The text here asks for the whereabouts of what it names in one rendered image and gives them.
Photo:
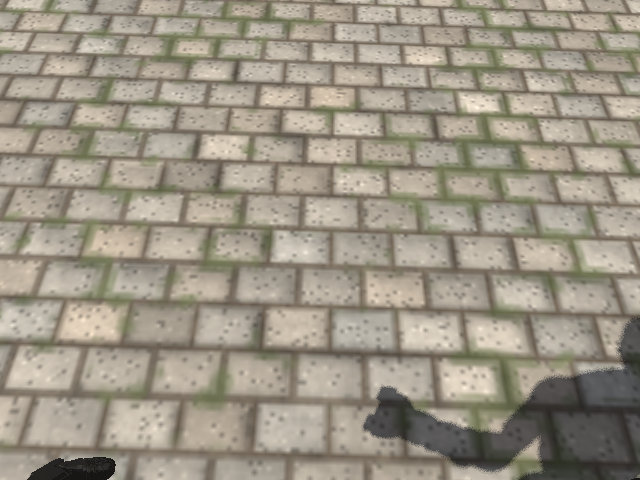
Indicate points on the robot left hand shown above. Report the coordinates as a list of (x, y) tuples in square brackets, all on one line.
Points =
[(96, 468)]

